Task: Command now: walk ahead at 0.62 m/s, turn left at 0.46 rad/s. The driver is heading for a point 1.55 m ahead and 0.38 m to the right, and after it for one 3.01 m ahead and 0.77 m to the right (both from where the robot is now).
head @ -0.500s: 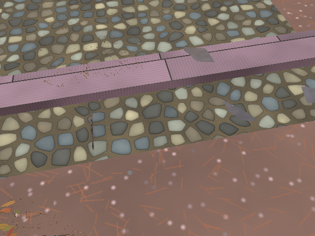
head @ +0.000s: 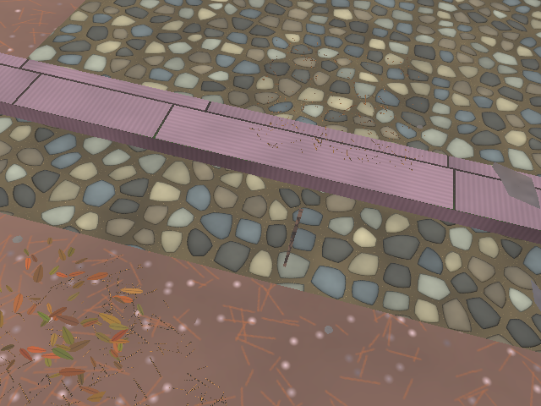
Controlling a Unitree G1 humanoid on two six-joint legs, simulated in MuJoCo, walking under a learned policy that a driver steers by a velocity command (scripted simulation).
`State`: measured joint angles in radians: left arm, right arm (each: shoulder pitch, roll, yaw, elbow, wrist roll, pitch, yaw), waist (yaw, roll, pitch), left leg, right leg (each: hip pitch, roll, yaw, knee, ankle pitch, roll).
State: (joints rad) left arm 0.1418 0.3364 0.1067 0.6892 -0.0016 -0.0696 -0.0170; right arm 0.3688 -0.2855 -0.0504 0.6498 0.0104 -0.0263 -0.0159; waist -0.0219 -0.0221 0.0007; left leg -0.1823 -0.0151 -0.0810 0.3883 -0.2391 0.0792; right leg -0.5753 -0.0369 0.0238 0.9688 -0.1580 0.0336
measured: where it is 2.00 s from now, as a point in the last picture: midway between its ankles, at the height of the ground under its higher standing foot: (365, 94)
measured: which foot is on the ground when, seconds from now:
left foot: down 0.00-0.36, up 0.38-0.80, down 0.82-1.00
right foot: up 0.00-0.34, down 0.36-0.82, up 0.84-1.00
